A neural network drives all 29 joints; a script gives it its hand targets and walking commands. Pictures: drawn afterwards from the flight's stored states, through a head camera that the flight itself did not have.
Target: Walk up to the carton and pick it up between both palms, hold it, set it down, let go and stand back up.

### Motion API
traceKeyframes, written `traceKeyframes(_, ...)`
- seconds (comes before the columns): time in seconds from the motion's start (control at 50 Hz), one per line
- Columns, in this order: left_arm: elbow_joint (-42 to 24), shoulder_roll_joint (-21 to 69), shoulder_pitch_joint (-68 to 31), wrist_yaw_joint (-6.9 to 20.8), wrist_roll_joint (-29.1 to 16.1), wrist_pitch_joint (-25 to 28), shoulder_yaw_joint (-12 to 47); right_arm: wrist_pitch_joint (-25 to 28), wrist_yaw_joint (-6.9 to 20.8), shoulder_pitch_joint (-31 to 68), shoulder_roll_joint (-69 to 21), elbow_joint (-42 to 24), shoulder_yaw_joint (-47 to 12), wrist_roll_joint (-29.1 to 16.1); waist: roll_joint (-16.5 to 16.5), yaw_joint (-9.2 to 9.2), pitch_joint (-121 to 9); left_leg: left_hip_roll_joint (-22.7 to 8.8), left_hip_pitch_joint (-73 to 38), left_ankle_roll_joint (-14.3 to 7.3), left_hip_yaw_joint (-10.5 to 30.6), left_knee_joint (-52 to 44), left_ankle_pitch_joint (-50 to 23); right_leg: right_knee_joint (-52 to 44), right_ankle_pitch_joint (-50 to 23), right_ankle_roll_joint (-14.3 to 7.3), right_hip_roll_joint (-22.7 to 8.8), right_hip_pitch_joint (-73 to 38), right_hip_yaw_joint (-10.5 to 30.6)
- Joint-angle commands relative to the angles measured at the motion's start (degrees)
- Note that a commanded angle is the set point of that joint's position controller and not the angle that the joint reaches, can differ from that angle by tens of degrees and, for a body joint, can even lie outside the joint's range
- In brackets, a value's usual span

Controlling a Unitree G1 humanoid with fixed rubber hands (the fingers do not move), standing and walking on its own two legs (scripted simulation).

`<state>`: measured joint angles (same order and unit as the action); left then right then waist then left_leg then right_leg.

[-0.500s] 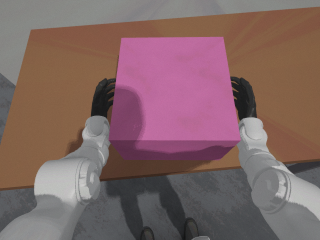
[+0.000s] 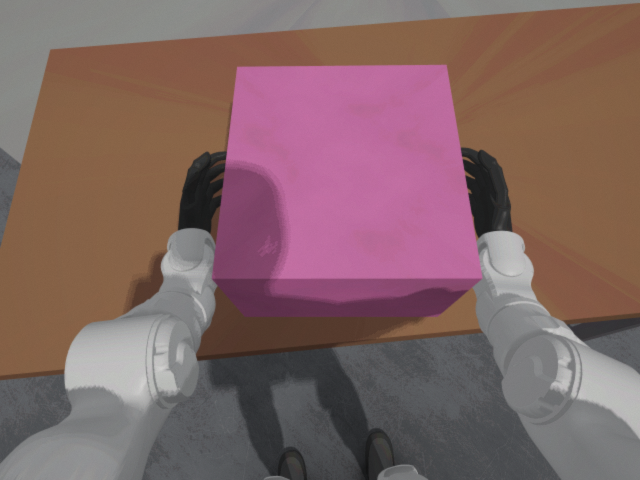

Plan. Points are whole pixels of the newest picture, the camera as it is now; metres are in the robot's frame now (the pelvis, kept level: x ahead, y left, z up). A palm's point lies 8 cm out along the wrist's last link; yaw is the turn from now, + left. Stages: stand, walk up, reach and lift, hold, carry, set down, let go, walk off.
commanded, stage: set down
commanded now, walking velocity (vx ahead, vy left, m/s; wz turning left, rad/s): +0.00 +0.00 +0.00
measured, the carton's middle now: (341, 196) +0.49 -0.03 -0.03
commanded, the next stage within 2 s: none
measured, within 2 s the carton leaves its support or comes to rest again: neither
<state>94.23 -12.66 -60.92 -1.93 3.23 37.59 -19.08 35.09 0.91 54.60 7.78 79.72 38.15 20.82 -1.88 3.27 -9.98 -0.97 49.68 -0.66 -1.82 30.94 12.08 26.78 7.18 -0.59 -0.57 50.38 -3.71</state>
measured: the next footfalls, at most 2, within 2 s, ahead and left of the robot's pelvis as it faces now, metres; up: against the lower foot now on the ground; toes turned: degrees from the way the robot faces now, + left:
none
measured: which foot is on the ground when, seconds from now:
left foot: down 0.00-1.00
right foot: down 0.00-1.00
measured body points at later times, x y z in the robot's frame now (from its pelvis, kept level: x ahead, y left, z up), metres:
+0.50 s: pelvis +0.01 +0.00 -0.01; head +0.18 +0.00 +0.41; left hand +0.48 +0.16 -0.02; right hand +0.45 -0.21 -0.02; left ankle -0.01 +0.11 -0.72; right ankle +0.02 -0.12 -0.72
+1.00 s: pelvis -0.02 -0.01 -0.04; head +0.15 -0.01 +0.38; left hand +0.50 +0.20 +0.00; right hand +0.47 -0.28 +0.00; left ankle -0.01 +0.11 -0.72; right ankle +0.02 -0.12 -0.72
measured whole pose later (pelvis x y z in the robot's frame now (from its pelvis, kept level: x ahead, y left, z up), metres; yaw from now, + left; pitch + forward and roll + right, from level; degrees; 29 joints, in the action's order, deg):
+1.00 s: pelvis -0.02 -0.01 -0.04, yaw -2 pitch +36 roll -2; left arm 89.3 -20.7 -66.7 0.2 -24.9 23.1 12.5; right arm 23.0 3.6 62.6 24.4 85.5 -7.9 -28.1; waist -0.9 0.4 -17.7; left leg -3.0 65.5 -0.1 -1.9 48.3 19.1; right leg 43.3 12.9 -1.2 0.9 66.7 -3.0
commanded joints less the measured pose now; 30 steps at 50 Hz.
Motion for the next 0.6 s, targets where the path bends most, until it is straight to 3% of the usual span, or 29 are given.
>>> traceKeyframes(0.0,-2.73,20.30,-24.15,6.23,7.15,-0.62,6.16,-2.05,6.31,19.84,-20.71,5.12,-10.88,7.39,-1.53,1.56,-35.01,-0.43,-19.84,3.03,-1.82,-0.36,-13.71,1.05,-14.97,0.80,-0.07,-19.63,-2.24)
traceKeyframes(0.26,-3.25,16.32,-22.56,5.32,6.42,-0.81,5.85,-1.58,4.96,18.94,-16.16,5.23,-11.63,4.39,-1.69,1.10,-37.19,-0.34,-20.44,3.22,-2.05,1.54,-17.20,2.12,-17.27,0.90,0.18,-18.49,-2.04)
traceKeyframes(0.38,-4.79,9.46,-22.58,3.43,3.27,-1.04,6.89,-1.13,2.83,18.94,-8.47,5.23,-13.56,-0.78,-1.46,0.86,-41.66,-0.26,-20.93,3.56,-2.12,3.23,-20.83,3.21,-20.21,1.18,0.60,-18.73,-1.67)
traceKeyframes(0.44,-5.56,0.02,-21.83,1.06,-1.82,-1.02,9.56,-0.52,0.38,18.66,2.05,5.01,-17.20,-7.91,-1.53,0.56,-47.44,-0.27,-20.33,4.23,-2.18,4.99,-24.23,4.84,-24.35,1.36,1.05,-20.31,-0.87)
traceKeyframes(0.5,-6.51,-8.30,-22.70,-1.43,-10.99,-1.69,14.52,-0.17,-1.93,21.36,11.56,3.11,-26.25,-21.42,-1.78,-0.36,-57.05,-0.08,-17.58,5.02,-2.04,8.94,-28.89,8.68,-30.81,1.48,1.87,-23.07,0.50)
traceKeyframes(0.54,-6.55,-10.65,-22.58,-1.69,-15.37,-2.38,17.20,-0.41,-2.68,22.82,14.53,1.30,-31.37,-28.05,-0.88,-0.89,-59.71,0.29,-13.31,5.22,-2.09,10.86,-29.23,11.70,-34.48,1.94,2.12,-26.27,1.24)
traceKeyframes(0.58,-5.96,-12.61,-23.65,-1.21,-17.59,-3.32,19.11,-0.96,-3.09,24.96,16.87,-0.09,-34.16,-31.95,0.05,-1.08,-58.87,0.80,-9.47,5.16,-2.32,11.79,-27.91,14.04,-35.38,2.71,2.25,-27.88,1.34)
